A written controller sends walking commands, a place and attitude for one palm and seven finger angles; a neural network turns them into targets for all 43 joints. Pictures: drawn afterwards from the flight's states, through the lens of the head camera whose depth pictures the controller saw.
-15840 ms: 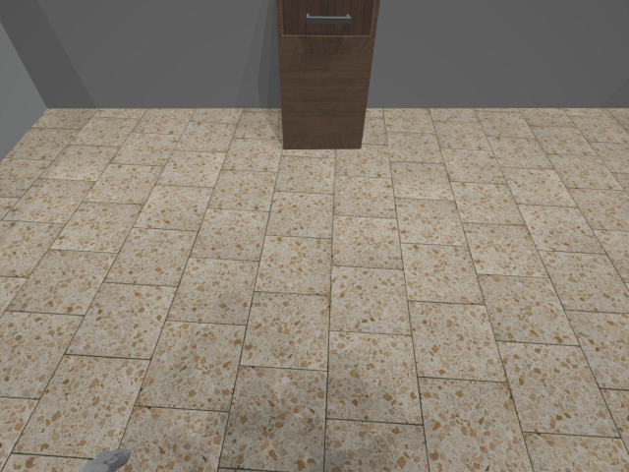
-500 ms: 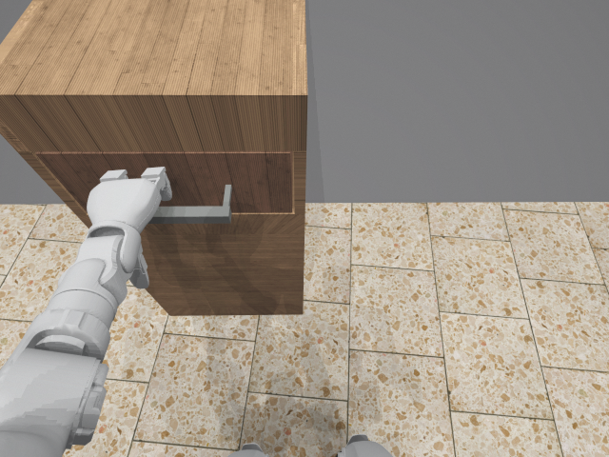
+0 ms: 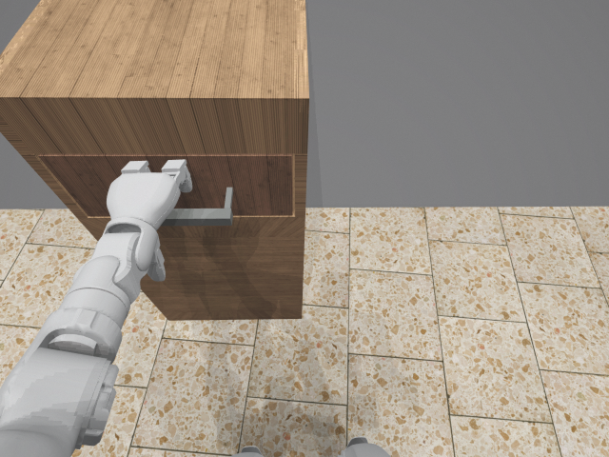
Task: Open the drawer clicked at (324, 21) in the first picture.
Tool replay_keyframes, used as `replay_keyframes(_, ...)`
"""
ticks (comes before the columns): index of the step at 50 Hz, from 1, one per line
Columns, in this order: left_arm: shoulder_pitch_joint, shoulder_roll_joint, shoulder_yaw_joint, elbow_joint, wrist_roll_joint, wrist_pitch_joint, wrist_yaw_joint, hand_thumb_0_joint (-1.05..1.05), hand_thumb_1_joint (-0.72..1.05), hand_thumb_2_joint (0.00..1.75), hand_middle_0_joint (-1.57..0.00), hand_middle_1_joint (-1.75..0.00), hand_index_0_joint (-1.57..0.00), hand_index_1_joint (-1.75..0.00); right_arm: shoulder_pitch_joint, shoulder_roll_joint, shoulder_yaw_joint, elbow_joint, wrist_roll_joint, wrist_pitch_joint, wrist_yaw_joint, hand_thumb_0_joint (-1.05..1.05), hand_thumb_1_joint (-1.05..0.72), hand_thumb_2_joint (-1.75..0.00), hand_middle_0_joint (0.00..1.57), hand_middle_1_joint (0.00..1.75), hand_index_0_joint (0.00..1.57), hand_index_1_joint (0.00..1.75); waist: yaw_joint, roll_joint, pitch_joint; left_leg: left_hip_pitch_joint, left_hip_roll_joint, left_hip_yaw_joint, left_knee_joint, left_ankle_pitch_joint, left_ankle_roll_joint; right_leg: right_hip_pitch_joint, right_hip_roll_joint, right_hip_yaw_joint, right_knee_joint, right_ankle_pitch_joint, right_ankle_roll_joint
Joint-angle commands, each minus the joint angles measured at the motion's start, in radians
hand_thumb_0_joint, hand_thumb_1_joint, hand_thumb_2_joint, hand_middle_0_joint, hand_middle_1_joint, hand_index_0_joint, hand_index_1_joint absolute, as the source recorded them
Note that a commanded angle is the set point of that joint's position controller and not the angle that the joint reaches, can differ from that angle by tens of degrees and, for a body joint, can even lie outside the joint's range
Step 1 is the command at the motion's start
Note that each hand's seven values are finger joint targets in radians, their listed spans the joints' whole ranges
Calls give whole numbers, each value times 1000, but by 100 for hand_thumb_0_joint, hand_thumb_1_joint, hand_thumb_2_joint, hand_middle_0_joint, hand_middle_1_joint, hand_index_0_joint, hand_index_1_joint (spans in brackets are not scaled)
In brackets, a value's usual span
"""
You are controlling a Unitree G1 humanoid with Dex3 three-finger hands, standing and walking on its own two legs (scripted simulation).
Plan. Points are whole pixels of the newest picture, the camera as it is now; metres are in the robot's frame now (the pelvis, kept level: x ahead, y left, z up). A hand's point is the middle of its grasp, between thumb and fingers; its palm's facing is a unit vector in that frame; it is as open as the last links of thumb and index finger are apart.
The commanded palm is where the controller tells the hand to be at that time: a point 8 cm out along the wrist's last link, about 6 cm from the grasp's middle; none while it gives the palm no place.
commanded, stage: move the hooked fingers above the handle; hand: left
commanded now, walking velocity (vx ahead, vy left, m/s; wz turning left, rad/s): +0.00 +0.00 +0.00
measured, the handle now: (176, 205) +0.51 +0.20 -0.05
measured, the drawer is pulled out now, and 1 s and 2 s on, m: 0.00 0.00 0.00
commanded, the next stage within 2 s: lower the fingers behind the handle in 1.82 s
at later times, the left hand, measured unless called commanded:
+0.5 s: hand (164, 204) +0.46 +0.19 +0.03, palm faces +0.06 -0.03 -1.00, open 13.9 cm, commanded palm +0.43 +0.21 +0.07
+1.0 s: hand (139, 205) +0.46 +0.23 +0.02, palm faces +0.05 +0.06 -1.00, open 13.9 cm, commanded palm +0.43 +0.21 +0.07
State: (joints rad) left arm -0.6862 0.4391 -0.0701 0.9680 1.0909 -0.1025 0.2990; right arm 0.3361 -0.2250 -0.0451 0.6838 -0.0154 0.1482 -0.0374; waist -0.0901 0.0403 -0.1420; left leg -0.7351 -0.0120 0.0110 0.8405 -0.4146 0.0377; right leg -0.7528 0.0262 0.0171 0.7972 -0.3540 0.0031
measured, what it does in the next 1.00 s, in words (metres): stands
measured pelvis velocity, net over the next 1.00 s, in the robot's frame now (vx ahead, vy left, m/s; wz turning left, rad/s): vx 0.00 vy -0.01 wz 0.00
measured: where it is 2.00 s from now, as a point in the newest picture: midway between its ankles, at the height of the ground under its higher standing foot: outside the picture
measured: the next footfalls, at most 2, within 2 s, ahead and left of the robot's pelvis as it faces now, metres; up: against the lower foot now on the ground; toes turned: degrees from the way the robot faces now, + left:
none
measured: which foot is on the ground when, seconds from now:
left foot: down 0.00-1.00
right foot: down 0.00-1.00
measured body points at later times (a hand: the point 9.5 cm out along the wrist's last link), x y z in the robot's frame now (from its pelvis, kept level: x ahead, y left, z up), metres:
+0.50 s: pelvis +0.00 -0.01 -0.01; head +0.08 -0.01 +0.44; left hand +0.45 +0.19 +0.08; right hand +0.05 -0.28 -0.14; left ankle -0.01 +0.10 -0.70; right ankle +0.01 -0.13 -0.70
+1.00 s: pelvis +0.00 -0.01 -0.01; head +0.09 -0.02 +0.43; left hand +0.46 +0.23 +0.07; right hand +0.05 -0.28 -0.15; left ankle -0.01 +0.10 -0.70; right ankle +0.01 -0.13 -0.70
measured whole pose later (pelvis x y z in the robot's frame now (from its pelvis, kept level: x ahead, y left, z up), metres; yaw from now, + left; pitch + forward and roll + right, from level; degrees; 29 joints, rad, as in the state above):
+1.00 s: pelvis +0.00 -0.01 -0.01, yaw +0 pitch +20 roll -1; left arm -0.74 0.47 -0.01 1.02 1.12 0.00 0.45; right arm 0.27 -0.26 -0.06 0.70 -0.03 0.15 -0.01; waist -0.08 0.05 -0.16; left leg -0.82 -0.01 0.01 0.90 -0.43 0.02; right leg -0.84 0.03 0.02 0.87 -0.38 -0.01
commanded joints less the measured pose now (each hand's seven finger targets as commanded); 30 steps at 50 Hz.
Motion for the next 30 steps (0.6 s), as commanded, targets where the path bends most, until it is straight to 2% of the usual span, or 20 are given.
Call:
replay_keyframes(1, -435, 264, 109, -217, 23, -72, 100, 0, -50, 30, -30, -120, -30, -120, 75, -173, -62, -64, -10, -35, -11, 0, -90, -90, 20, 30, 20, 30, 4, 70, -357, 263, 0, -30, -66, 367, -7, 89, 28, -41, -52, 210, -60)
replay_keyframes(2, -416, 237, 98, -193, 24, -63, 115, 0, -50, 30, -30, -120, -30, -120, 73, -171, -64, -62, -13, -36, -3, 0, -90, -90, 20, 30, 20, 30, 5, 91, -360, 264, 1, -26, -58, 388, -12, 74, 30, -45, -43, 218, -62)
replay_keyframes(4, -358, 238, 111, -116, 23, -22, 139, 0, -50, 30, -30, -120, -30, -120, 77, -174, -62, -60, -13, -32, 14, 0, -90, -90, 20, 30, 20, 30, 20, 77, -358, 230, -2, -17, -56, 396, -17, 88, 34, -49, -35, 232, -63)
replay_keyframes(6, -319, 224, 105, -80, 18, 31, 147, 0, -50, 30, -30, -120, -30, -120, 79, -180, -63, -70, -9, -25, 25, 0, -90, -90, 20, 30, 20, 30, 27, 32, -361, 202, -4, -4, -62, 396, -15, 125, 35, -49, -38, 260, -61)
replay_keyframes(7, -334, 208, 82, -63, 20, 54, 144, 0, -50, 30, -30, -120, -30, -120, 80, -183, -65, -69, -6, -21, 26, 0, -90, -90, 20, 30, 20, 30, 11, 1, -353, 191, -3, 2, -64, 382, -12, 134, 35, -47, -46, 266, -57)
replay_keyframes(8, -331, 210, 87, -59, 12, 67, 134, 0, -50, 30, -30, -120, -30, -120, 82, -185, -65, -73, -4, -20, 27, 0, -90, -90, 20, 30, 20, 30, 18, -10, -376, 181, -8, 7, -65, 387, -9, 171, 33, -40, -47, 289, -56)
replay_keyframes(9, -355, 211, 74, -83, 15, 73, 125, 0, -50, 30, -30, -120, -30, -120, 87, -188, -69, -78, -1, -19, 24, 0, -90, -90, 20, 30, 20, 30, 4, -41, -398, 187, -7, 11, -65, 383, -2, 196, 30, -32, -56, 313, -49)
replay_keyframes(10, -360, 228, 82, -106, 11, 72, 112, 0, -50, 30, -30, -120, -30, -120, 88, -189, -70, -80, 2, -19, 20, 0, -90, -90, 20, 30, 20, 30, 11, -40, -423, 194, -9, 15, -68, 387, 0, 229, 27, -24, -61, 334, -47)
replay_keyframes(12, -425, 196, 47, -205, 0, 41, 86, 0, -50, 30, -30, -120, -30, -120, 83, -183, -77, -90, 2, -23, 9, 0, -90, -90, 20, 30, 20, 30, -10, -33, -457, 244, -6, 8, -68, 401, 4, 240, 24, -18, -72, 351, -43)
replay_keyframes(13, -444, 200, 54, -243, -11, 12, 78, 0, -50, 30, -30, -120, -30, -120, 82, -182, -79, -88, -2, -27, 2, 0, -90, -90, 20, 30, 20, 30, -17, -40, -468, 262, -4, 0, -63, 412, 6, 239, 23, -16, -72, 355, -43)
replay_keyframes(14, -478, 192, 40, -293, -13, -15, 73, 0, -50, 30, -30, -120, -30, -120, 81, -181, -81, -84, -3, -31, -4, 0, -90, -90, 20, 30, 20, 30, -27, -4, -475, 298, -2, -6, -63, 420, 6, 218, 23, -13, -75, 349, -41)
replay_keyframes(16, -485, 211, 58, -329, -11, -62, 79, 0, -50, 30, -30, -120, -30, -120, 75, -177, -81, -76, -7, -39, -13, 0, -90, -90, 20, 30, 20, 30, -27, 14, -464, 315, -3, -13, -55, 420, 6, 190, 23, -15, -72, 326, -43)
replay_keyframes(19, -481, 235, 88, -299, 15, -82, 130, 0, -50, 30, -30, -120, -30, -120, 67, -170, -76, -54, -14, -43, -11, 0, -90, -90, 20, 30, 20, 30, -21, 66, -414, 292, -5, -21, -44, 417, -1, 128, 25, -27, -53, 291, -49)
replay_keyframes(20, -457, 254, 111, -246, 22, -67, 149, 0, -50, 30, -30, -120, -30, -120, 65, -171, -72, -44, -12, -41, -5, 0, -90, -90, 20, 30, 20, 30, -13, 38, -375, 252, -6, -22, -46, 388, -4, 117, 26, -34, -47, 267, -52)
replay_keyframes(21, -442, 265, 123, -215, 28, -47, 168, 0, -50, 30, -30, -120, -30, -120, 55, -172, -68, -43, -14, -40, 1, 0, -90, -90, 20, 30, 20, 30, -4, 60, -359, 228, -10, -15, -49, 376, -5, 111, 26, -33, -46, 258, -55)
replay_keyframes(23, -403, 282, 148, -145, 29, 12, 192, 0, -50, 30, -30, -120, -30, -120, 48, -176, -62, -43, -16, -31, 16, 0, -90, -90, 20, 30, 20, 30, 19, 67, -368, 204, -15, -3, -56, 387, -10, 136, 29, -37, -38, 271, -59)
replay_keyframes(25, -341, 262, 126, -82, 25, 81, 185, 0, -50, 30, -30, -120, -30, -120, 46, -177, -57, -58, -8, -21, 26, 0, -90, -90, 20, 30, 20, 30, 36, 44, -372, 180, -19, 15, -69, 389, -11, 184, 29, -36, -42, 304, -57)
replay_keyframes(27, -299, 224, 85, -25, 16, 134, 146, 0, -50, 30, -30, -120, -30, -120, 51, -181, -59, -68, 3, -11, 27, 0, -90, -90, 20, 30, 20, 30, 26, -31, -366, 169, -17, 27, -79, 386, -6, 231, 28, -31, -64, 340, -49)
replay_keyframes(29, -304, 217, 62, -40, 2, 140, 88, 0, -50, 30, -30, -120, -30, -120, 57, -186, -59, -86, 12, -7, 18, 0, -90, -90, 20, 30, 20, 30, 13, -85, -401, 171, -16, 34, -86, 376, 3, 293, 22, -14, -81, 382, -39)
replay_keyframes(30, -319, 189, 31, -73, -10, 129, 59, 0, -50, 30, -30, -120, -30, -120, 55, -185, -61, -98, 15, -9, 10, 0, -90, -90, 20, 30, 20, 30, 2, -92, -400, 177, -18, 37, -89, 362, 8, 311, 18, -7, -96, 391, -36)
